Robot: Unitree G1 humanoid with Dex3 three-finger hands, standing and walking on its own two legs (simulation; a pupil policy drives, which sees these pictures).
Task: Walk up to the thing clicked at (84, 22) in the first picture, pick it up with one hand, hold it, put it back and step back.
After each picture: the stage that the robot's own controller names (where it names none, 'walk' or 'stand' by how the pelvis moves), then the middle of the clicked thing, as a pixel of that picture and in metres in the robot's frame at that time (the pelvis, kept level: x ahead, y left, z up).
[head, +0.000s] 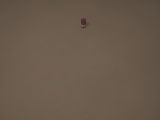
stand; (83, 23) +1.76 -0.02 -0.72
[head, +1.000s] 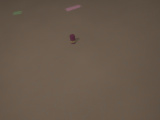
walk; (72, 39) +1.61 +0.26 -0.69
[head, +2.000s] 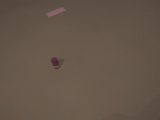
walk; (55, 63) +1.01 +0.39 -0.72
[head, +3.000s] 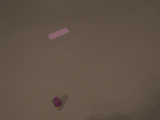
walk; (57, 103) +0.61 +0.32 -0.72
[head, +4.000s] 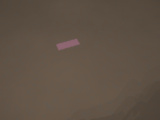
stand; out of the picture +0.40 +0.18 -0.70
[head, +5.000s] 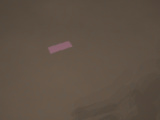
stand; out of the picture +0.34 +0.20 -0.72
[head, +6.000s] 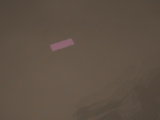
stand; out of the picture +0.33 +0.20 -0.72
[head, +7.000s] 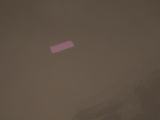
stand; out of the picture +0.33 +0.20 -0.73
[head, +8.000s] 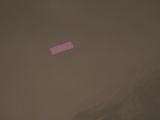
stand; out of the picture +0.32 +0.21 -0.73
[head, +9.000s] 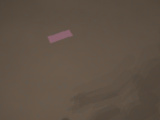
go down; out of the picture +0.33 +0.20 -0.72
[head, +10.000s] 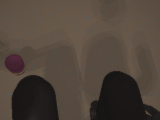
go down; (16, 65) +0.40 +0.24 -0.29
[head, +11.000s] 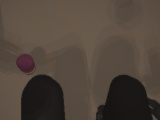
close in; (26, 65) +0.40 +0.24 -0.29
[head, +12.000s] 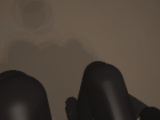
close in; out of the picture +0.38 +0.26 -0.22
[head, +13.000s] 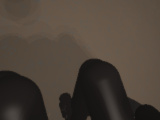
close; out of the picture +0.37 +0.27 -0.22
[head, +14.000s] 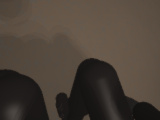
lift; out of the picture +0.37 +0.27 -0.22
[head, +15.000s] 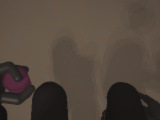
lift; (19, 85) +0.30 +0.23 -0.06
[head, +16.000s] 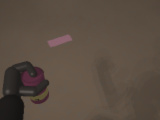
hold; (36, 85) +0.33 +0.17 +0.04
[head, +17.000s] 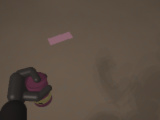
hold; (39, 90) +0.32 +0.17 +0.01
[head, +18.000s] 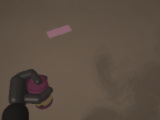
hold; (40, 92) +0.32 +0.16 -0.01
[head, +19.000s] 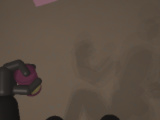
crouch; (29, 81) +0.36 +0.19 -0.06
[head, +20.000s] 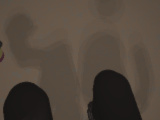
lower; out of the picture +0.45 +0.27 -0.12
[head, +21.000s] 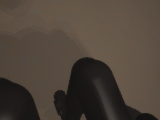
lower; out of the picture +0.42 +0.29 -0.23
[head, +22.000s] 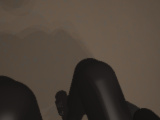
lower; out of the picture +0.41 +0.30 -0.22
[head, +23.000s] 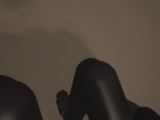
lower; out of the picture +0.40 +0.29 -0.22
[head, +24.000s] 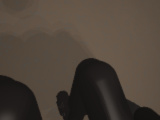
lower; out of the picture +0.40 +0.29 -0.22
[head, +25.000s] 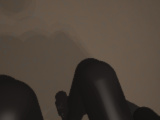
open; out of the picture +0.39 +0.27 -0.23
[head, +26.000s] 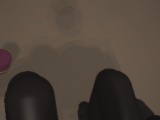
stand; (0, 62) +0.39 +0.25 -0.25
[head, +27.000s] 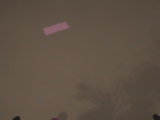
stand; out of the picture +0.35 +0.18 -0.62
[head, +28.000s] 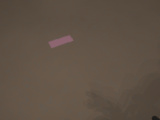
stand; out of the picture +0.37 +0.19 -0.66
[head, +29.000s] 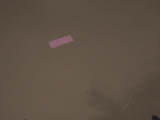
stand; out of the picture +0.36 +0.19 -0.67
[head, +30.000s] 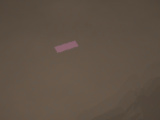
stand; out of the picture +0.38 +0.18 -0.72
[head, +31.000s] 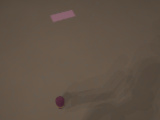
walk; (60, 102) +0.46 +0.14 -0.71
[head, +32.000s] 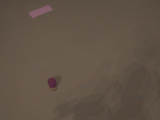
walk; (52, 84) +0.63 +0.25 -0.69
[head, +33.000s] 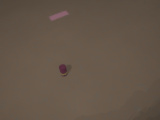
stand; (63, 70) +0.91 +0.27 -0.70
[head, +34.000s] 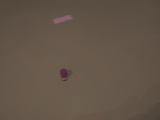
stand; (63, 75) +0.89 +0.20 -0.72
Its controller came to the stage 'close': yes
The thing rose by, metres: 0.71
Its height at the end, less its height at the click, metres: +0.00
